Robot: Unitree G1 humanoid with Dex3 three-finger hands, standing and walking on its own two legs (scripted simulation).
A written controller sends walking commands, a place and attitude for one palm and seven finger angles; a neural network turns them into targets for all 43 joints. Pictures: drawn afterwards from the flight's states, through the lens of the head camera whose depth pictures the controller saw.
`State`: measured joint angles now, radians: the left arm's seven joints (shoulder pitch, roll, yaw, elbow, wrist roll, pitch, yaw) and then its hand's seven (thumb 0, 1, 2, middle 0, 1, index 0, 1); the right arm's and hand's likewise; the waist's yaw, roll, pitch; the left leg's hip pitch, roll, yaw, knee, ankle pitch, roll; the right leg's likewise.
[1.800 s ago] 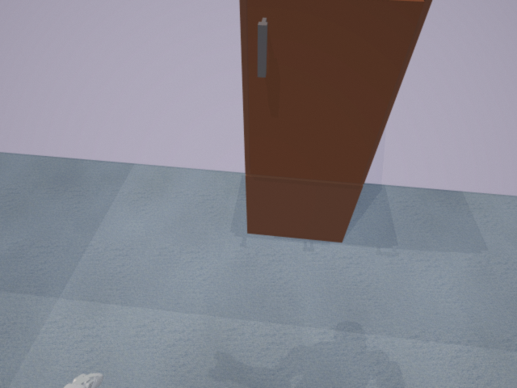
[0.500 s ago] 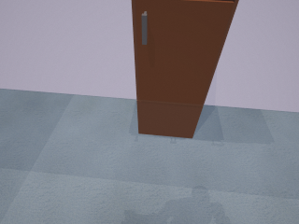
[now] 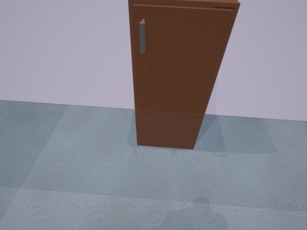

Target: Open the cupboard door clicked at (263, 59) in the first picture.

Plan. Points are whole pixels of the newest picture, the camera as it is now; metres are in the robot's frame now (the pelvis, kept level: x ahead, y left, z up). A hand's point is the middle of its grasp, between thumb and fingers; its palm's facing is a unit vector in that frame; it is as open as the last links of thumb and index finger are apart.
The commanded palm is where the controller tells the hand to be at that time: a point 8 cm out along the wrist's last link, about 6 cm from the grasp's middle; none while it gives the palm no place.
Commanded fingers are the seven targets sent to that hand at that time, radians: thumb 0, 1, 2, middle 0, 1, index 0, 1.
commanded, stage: take the last steps up to it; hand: left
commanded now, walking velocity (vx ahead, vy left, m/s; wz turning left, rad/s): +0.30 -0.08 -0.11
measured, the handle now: (142, 36) +0.84 +0.10 +0.14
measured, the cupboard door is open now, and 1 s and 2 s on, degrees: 0 0 0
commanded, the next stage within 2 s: come to a stop and stand still in 0.66 s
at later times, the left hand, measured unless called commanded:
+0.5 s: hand out of the picture +0.04 +0.18 -0.19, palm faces +0.01 -0.99 -0.11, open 7.3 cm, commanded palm none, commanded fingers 0.00 0.90 0.90 -0.20 -0.30 -0.20 -0.30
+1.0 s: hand (126, 160) +0.40 +0.13 -0.17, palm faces -0.13 -0.97 -0.19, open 7.3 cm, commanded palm none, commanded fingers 0.00 0.90 0.90 -0.20 -0.30 -0.20 -0.30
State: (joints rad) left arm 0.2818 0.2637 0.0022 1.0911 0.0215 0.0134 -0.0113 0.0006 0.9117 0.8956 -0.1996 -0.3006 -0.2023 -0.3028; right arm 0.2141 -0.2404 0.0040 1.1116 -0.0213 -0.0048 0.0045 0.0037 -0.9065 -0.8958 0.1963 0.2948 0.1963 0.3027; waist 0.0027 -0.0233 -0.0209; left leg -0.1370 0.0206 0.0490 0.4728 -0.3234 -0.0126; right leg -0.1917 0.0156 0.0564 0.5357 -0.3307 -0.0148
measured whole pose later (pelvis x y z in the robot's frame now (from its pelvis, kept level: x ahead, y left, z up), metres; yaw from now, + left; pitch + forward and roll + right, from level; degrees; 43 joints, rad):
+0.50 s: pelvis +0.15 +0.03 -0.02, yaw -6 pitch -1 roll -1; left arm 0.50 0.12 0.04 1.19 0.02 -0.01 0.01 0.00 0.91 0.90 -0.20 -0.30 -0.20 -0.30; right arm 0.13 -0.11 -0.03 1.01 -0.02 -0.08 -0.01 0.00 -0.91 -0.90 0.20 0.29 0.20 0.30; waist 0.03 -0.06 0.05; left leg -0.38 0.06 0.16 0.68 -0.29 0.06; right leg -0.27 0.02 0.03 1.11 -0.47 -0.04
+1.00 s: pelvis +0.27 -0.02 -0.01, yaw -5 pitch -1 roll +0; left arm 0.09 0.13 0.02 1.01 0.02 -0.02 0.03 0.00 0.91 0.90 -0.20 -0.30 -0.20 -0.30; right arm 0.35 -0.13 -0.04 1.14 0.00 0.02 -0.03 0.00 -0.91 -0.90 0.19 0.29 0.19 0.30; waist -0.07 0.02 0.08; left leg -0.25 0.06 0.08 0.78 -0.54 -0.03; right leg -0.32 -0.06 -0.13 0.56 -0.21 -0.01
